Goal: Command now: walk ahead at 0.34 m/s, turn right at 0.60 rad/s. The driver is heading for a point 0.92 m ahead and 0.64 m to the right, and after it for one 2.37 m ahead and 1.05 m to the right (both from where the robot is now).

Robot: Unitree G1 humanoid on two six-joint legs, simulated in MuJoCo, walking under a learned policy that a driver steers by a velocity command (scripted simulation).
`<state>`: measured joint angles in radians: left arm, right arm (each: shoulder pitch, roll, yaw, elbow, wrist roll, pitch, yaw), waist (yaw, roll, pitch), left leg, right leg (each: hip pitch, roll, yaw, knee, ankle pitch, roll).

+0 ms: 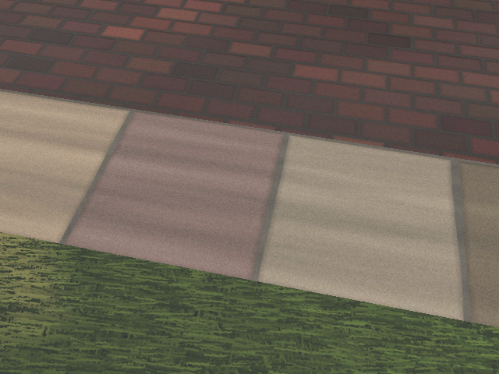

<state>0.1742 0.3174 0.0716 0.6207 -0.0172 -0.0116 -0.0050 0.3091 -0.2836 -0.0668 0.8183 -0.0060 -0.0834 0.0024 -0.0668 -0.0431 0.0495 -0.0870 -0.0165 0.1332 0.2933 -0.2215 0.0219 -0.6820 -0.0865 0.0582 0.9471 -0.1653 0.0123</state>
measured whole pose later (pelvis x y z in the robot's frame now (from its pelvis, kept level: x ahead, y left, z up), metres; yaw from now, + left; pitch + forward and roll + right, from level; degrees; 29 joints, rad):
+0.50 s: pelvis +0.16 -0.03 -0.01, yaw -17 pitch +3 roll +1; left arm 0.19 0.31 0.08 0.61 0.00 0.03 0.02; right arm 0.08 -0.31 -0.04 0.72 -0.01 0.00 -0.03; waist 0.03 0.02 0.05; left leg -0.56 0.02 -0.11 0.87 -0.33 -0.09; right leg -0.41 0.12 0.14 0.48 -0.11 -0.06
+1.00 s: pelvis +0.19 -0.02 -0.01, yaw -36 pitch +1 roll +0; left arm 0.16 0.30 0.08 0.60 -0.02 0.08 -0.01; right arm 0.15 -0.30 -0.07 0.71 0.01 0.03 -0.02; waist -0.02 0.01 0.06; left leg -0.25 0.10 0.12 0.48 -0.25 -0.03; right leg -0.36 -0.02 -0.01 0.70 -0.34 0.05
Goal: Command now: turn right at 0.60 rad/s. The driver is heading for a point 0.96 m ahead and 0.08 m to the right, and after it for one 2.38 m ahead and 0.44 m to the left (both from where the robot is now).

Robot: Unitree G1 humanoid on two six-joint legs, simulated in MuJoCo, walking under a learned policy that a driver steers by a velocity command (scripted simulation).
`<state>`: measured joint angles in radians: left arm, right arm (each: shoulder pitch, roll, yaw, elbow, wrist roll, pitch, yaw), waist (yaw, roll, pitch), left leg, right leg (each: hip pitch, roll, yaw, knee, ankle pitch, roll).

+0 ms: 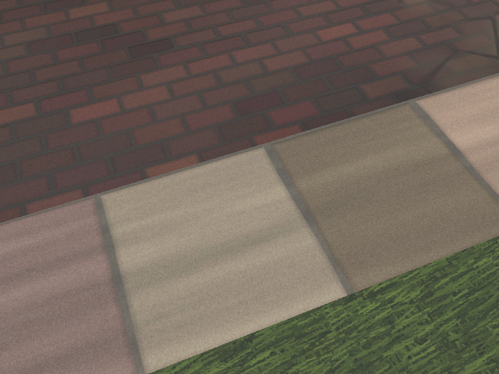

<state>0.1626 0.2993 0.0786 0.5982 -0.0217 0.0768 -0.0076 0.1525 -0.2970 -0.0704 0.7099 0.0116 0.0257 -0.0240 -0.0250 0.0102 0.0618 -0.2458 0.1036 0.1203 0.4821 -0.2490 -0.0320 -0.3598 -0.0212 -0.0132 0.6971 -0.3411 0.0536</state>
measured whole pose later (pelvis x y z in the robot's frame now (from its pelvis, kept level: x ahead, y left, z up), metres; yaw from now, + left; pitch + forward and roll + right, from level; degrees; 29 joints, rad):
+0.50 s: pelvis +0.07 -0.02 +0.00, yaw -17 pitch +2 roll +0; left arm 0.32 0.30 0.06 0.67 -0.02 -0.01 0.01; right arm 0.13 -0.31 -0.08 0.70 0.02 -0.09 0.02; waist 0.04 0.01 -0.03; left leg -0.31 -0.02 -0.04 0.48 -0.22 -0.01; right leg -0.19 0.10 0.22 0.51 -0.33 -0.04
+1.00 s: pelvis +0.28 -0.11 -0.01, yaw -9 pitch +2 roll +0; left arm 0.06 0.26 0.04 0.64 0.00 -0.11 -0.02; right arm 0.45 -0.29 -0.05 0.79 0.04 -0.04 -0.02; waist -0.08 0.02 0.03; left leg -0.25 -0.01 -0.13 0.97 -0.49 0.01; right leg -0.40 0.02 0.00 0.53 -0.18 -0.01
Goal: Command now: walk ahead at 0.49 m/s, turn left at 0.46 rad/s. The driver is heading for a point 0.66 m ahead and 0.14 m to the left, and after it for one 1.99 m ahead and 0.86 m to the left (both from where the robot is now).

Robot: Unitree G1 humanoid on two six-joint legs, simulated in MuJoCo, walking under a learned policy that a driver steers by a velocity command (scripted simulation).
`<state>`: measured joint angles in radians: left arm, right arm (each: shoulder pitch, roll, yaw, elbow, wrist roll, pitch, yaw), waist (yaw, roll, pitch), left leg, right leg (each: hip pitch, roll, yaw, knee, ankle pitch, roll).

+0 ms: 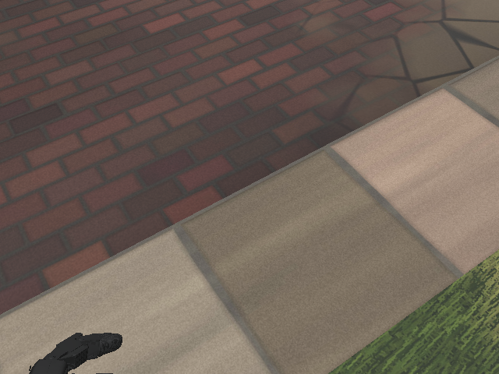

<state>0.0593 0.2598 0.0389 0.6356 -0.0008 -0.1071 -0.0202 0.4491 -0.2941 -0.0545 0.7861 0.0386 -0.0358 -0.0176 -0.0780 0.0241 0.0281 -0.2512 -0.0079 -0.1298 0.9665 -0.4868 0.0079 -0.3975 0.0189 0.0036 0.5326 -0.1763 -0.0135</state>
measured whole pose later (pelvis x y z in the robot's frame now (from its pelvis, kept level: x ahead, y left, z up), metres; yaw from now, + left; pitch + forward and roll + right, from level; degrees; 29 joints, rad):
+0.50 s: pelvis +0.28 +0.07 -0.01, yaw +18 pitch +1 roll +0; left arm 0.34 0.26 0.01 0.87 0.10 -0.10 -0.08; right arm 0.17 -0.28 -0.03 0.66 -0.05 -0.09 0.05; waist 0.00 -0.01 0.04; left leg -0.46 -0.08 0.00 0.66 -0.22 0.09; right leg -0.13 -0.05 -0.03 1.03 -0.47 0.00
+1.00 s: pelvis +0.56 +0.12 +0.00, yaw +16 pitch +3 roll +0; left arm 0.12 0.31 0.01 0.78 0.04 -0.10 -0.03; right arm 0.30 -0.30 -0.01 0.77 -0.07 -0.08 0.04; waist -0.04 -0.01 -0.01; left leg -0.31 -0.05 -0.06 1.09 -0.53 -0.04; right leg -0.45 0.06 -0.02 0.44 -0.04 -0.08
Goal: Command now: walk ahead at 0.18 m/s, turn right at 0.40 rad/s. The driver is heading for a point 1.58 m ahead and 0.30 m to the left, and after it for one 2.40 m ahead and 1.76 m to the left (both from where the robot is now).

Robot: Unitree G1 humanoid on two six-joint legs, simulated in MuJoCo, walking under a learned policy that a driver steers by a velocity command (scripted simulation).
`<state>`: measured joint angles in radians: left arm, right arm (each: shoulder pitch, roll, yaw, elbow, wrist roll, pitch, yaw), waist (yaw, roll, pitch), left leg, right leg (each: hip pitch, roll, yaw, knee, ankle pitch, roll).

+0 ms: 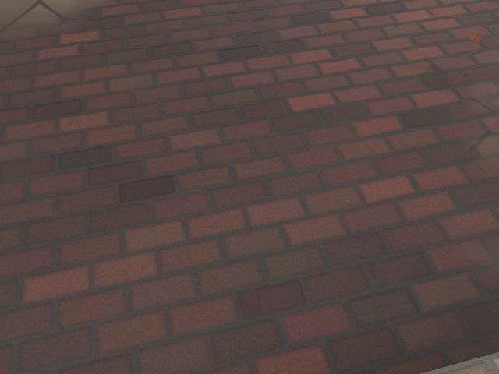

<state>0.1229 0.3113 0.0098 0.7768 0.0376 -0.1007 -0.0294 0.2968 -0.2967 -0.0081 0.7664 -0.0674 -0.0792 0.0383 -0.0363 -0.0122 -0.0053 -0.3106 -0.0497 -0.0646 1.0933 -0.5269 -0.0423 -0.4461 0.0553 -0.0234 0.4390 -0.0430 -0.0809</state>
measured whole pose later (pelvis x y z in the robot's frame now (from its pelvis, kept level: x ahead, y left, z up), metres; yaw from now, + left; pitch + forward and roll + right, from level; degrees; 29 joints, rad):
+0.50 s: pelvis +0.10 +0.03 +0.00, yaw +2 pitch +3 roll -1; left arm 0.13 0.31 0.03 0.61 0.01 -0.07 0.01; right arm 0.25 -0.30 -0.02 0.69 -0.03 -0.10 0.02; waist -0.03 0.01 -0.02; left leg -0.36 0.01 -0.06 0.58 -0.26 0.03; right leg -0.33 0.03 -0.04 0.52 -0.25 -0.07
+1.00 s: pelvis +0.12 -0.03 +0.02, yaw +19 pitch +3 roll +2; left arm 0.26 0.27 0.01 0.62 0.04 -0.08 0.03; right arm 0.24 -0.32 -0.05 0.70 -0.05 -0.07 0.05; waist 0.00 0.00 -0.02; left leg -0.58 -0.02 -0.05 1.20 -0.32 -0.10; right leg -0.14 0.00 -0.13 0.28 -0.19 -0.08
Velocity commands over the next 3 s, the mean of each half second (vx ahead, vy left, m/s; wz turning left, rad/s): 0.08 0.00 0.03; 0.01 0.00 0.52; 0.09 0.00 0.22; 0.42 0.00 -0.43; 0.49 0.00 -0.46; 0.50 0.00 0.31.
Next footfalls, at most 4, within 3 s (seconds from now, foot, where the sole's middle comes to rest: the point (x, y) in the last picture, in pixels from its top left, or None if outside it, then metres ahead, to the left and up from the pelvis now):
0.26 left None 0.16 0.16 -0.77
0.78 right None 0.15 -0.10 -0.77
1.40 left None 0.05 0.13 -0.77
1.90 right None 0.32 -0.01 -0.77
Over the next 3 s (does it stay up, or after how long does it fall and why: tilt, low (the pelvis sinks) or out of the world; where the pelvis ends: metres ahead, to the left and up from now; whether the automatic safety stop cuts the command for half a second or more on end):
stays up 0.82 0.05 -0.16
